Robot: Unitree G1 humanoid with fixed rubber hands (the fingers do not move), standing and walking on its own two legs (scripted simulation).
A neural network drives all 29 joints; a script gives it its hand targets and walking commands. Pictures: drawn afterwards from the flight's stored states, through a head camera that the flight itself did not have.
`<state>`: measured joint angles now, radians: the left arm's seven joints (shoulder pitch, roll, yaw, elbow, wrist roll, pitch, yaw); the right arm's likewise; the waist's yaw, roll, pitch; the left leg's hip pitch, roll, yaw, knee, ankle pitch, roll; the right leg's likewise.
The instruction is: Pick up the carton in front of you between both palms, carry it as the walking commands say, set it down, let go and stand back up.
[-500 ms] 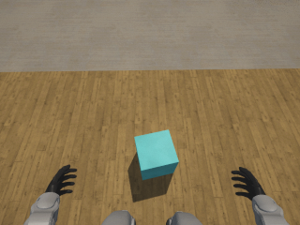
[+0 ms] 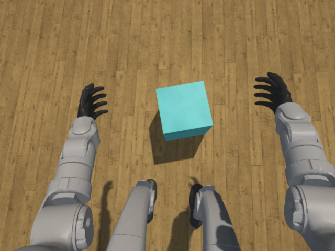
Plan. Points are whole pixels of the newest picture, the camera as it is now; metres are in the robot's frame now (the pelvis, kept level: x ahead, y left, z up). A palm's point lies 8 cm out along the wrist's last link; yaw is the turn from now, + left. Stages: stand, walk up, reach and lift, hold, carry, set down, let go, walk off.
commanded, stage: reach and lift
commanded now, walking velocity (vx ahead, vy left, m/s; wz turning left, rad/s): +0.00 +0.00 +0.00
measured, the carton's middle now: (182, 114) +0.53 +0.00 -0.56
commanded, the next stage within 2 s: none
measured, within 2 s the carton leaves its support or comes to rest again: neither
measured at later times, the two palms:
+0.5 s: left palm (120, 85) +0.50 +0.19 -0.16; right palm (252, 63) +0.59 -0.19 -0.15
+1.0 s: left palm (135, 110) +0.49 +0.19 -0.39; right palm (229, 100) +0.56 -0.19 -0.40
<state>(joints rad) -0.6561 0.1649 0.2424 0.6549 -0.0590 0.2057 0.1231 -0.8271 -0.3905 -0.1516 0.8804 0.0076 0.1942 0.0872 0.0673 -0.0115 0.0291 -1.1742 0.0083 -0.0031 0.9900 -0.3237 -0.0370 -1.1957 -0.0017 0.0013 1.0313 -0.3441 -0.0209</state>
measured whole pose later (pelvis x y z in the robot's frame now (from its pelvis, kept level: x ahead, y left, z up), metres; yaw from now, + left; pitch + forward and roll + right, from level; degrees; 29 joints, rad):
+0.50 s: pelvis +0.00 -0.01 -0.03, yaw +1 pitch +46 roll +4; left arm -1.18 0.02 0.55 0.64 0.12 0.23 0.14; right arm -1.49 -0.43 -0.26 1.07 -0.18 0.22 0.13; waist 0.11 -0.01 0.11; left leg -1.51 0.02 0.02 1.00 -0.28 -0.05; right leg -1.55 0.01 0.02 1.06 -0.31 -0.04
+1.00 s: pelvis -0.03 +0.01 -0.23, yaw +3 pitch +47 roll +6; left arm -1.32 0.13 0.34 0.80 -0.14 0.16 0.22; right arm -1.59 -0.57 0.02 1.13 0.11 0.16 0.03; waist 0.09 0.03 0.21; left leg -2.13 -0.04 0.02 1.85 -0.55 -0.06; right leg -2.18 0.02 0.08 1.91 -0.55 0.01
